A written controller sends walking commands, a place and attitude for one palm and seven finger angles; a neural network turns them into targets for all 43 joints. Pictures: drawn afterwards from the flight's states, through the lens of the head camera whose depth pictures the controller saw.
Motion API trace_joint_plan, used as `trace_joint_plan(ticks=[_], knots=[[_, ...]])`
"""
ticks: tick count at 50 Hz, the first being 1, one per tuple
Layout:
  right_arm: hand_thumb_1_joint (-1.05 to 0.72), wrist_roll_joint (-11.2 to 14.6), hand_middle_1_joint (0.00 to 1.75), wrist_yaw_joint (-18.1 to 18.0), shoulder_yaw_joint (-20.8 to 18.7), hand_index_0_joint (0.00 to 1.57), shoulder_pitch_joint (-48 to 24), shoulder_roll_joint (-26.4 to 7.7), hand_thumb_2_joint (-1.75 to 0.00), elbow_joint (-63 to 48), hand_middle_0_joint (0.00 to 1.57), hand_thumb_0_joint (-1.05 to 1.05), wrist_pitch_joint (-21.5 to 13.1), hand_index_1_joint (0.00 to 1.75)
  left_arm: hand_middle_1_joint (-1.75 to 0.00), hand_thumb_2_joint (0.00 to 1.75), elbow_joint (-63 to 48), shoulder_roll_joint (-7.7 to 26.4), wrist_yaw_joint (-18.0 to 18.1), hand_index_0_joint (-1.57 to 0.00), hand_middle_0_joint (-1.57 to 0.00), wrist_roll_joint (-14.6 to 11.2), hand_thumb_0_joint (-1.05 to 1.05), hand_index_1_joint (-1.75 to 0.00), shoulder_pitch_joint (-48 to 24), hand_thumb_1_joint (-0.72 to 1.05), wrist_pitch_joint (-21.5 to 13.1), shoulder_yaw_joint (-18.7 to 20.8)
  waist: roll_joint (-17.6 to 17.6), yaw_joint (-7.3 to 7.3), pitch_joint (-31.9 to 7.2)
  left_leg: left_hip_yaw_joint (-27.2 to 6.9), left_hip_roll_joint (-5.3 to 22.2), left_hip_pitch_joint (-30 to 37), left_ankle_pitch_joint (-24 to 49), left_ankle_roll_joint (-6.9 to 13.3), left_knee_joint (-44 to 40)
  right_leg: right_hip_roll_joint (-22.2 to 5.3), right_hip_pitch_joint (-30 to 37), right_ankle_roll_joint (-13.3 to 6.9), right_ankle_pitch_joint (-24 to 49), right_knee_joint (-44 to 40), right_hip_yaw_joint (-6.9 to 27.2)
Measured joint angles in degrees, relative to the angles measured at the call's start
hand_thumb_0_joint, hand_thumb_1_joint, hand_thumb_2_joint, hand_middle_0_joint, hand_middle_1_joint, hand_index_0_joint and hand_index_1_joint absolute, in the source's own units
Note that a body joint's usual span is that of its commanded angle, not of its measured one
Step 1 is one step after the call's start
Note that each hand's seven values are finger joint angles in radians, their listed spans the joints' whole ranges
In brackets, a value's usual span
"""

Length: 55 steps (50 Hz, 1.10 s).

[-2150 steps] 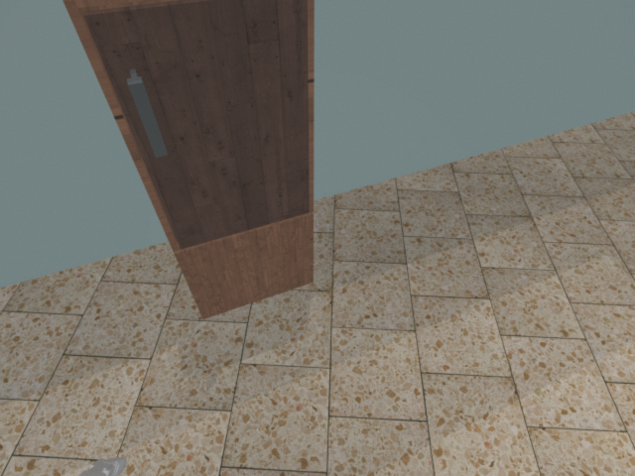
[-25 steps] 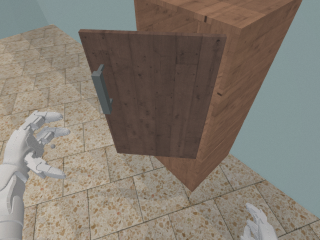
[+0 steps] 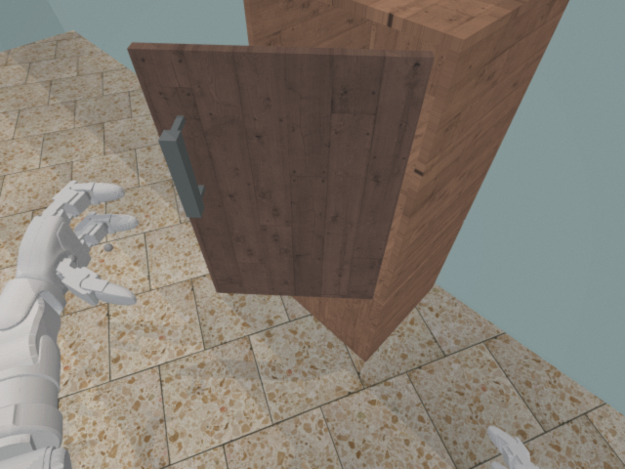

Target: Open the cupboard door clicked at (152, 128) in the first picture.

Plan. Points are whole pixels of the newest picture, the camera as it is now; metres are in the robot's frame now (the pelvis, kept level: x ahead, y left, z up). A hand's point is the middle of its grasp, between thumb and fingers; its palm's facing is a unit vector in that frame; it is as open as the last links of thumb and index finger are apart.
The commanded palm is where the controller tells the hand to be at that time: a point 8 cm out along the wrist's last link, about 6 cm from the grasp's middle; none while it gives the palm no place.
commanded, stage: move the hooked fingers beside the handle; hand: left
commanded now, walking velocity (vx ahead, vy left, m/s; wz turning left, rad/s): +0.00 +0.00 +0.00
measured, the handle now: (187, 168) +0.52 +0.21 +0.09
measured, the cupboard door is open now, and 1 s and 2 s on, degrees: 42 42 42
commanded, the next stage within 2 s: slide the fingers in behind the handle in 1.84 s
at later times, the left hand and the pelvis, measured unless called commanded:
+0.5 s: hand (119, 216) +0.41 +0.27 +0.10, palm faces +0.01 -1.00 -0.01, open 14.0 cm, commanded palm +0.38 +0.33 +0.10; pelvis +0.00 +0.01 -0.01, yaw -1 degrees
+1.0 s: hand (133, 187) +0.46 +0.27 +0.10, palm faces -0.01 -1.00 -0.01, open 14.0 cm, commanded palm +0.45 +0.33 +0.09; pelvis +0.00 +0.01 -0.01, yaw -2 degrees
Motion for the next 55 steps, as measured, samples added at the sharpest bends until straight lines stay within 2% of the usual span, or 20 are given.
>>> trace_joint_plan(ticks=[15,37,55], knots=[[-0.90,-0.2,0.30,0.6,-0.2,0.20,1.3,-0.3,-0.90,0.2,0.20,0.01,3.0,0.30,-1.20,0.30,9.8,2.4,-0.7,-0.30,-0.30,1.5,-0.01,-1.20,-7.9,-0.50,-2.1,0.8,-0.4,-1.21,-0.4,0.3,0.1,-2.8,-0.5,0.3,1.4,0.1,-2.7,0.3,-0.1,0.9,0.3],[-0.90,-0.8,0.30,1.6,-0.1,0.20,3.2,-0.6,-0.90,0.3,0.20,0.01,7.8,0.30,-1.20,0.30,23.7,7.9,-2.1,-0.30,-0.30,4.2,-0.01,-1.20,-20.5,-0.50,-5.5,1.8,-1.0,-3.43,-0.9,0.6,0.4,-9.2,-1.7,0.8,4.9,0.3,-8.6,0.8,-0.5,3.3,0.5],[-0.90,-1.5,0.30,2.2,0.3,0.20,4.9,-0.7,-0.90,0.2,0.20,0.00,11.4,0.30,-1.20,0.30,31.5,13.0,-1.6,-0.30,-0.30,7.3,-0.01,-1.20,-29.4,-0.50,-6.2,3.6,-1.2,-6.16,-1.2,0.7,1.0,-14.4,-2.6,1.0,7.7,0.9,-13.6,0.9,-0.9,5.1,0.6]])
